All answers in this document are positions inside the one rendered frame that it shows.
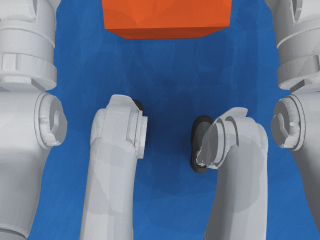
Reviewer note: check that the carton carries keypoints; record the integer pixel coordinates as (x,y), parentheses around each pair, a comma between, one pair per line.
(165,19)

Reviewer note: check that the right robot forearm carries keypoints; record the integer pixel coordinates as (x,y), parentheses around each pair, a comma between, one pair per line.
(296,24)

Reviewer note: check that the robot left shin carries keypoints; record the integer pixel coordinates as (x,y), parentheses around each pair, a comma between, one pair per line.
(99,118)

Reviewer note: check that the robot left upper arm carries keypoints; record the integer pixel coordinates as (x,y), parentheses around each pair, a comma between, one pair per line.
(31,123)

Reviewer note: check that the left robot forearm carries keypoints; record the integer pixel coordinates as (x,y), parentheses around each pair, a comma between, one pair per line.
(27,42)

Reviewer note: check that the left robot foot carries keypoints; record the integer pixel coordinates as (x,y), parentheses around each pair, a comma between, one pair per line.
(139,105)

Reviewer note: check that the robot right upper arm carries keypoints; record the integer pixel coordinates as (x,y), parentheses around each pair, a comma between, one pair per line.
(295,125)

